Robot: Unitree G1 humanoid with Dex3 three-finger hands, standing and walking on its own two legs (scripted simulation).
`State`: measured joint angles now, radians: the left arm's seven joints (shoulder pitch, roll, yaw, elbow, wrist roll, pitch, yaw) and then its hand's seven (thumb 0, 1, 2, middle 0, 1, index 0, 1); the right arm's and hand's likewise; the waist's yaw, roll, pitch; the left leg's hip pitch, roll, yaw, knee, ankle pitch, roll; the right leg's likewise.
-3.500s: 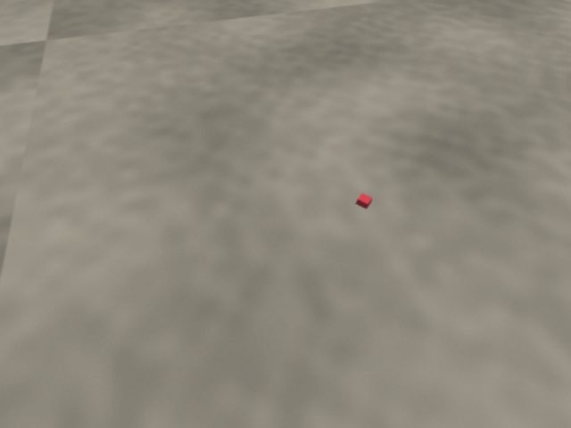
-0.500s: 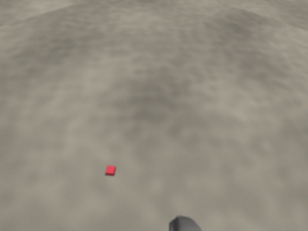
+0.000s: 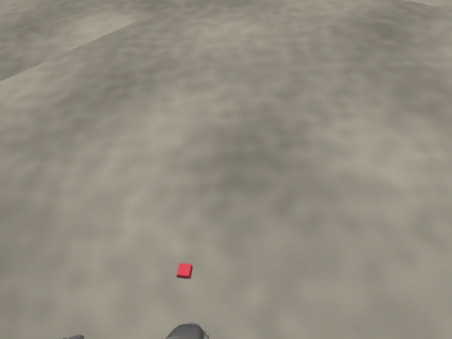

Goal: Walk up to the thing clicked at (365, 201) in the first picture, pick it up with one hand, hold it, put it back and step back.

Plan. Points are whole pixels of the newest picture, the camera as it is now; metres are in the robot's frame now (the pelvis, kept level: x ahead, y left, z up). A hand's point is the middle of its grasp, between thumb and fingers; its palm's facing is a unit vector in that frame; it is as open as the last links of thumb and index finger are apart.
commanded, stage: walk up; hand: left
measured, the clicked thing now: (184, 270) +0.49 +0.25 -0.75
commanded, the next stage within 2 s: stand in 1.50 s
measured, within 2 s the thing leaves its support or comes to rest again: neither
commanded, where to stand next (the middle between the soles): +0.11 +0.03 m, yaw -1 degrees
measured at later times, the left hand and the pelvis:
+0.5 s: hand out of the picture +0.06 +0.29 -0.15, palm faces +0.03 -0.93 -0.36, open 7.4 cm; pelvis +0.02 +0.03 +0.00, yaw +1 degrees
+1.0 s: hand out of the picture +0.13 +0.27 -0.14, palm faces -0.01 -0.94 -0.34, open 7.4 cm; pelvis +0.03 +0.02 +0.01, yaw +1 degrees
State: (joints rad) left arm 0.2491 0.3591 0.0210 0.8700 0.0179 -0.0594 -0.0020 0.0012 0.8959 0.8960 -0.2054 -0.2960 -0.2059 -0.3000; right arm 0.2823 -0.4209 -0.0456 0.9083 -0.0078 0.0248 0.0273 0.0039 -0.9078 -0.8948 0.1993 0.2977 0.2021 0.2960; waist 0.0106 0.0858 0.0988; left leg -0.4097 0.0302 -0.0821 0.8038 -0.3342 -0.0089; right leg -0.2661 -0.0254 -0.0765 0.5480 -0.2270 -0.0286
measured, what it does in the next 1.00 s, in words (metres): steps on the spot: left foot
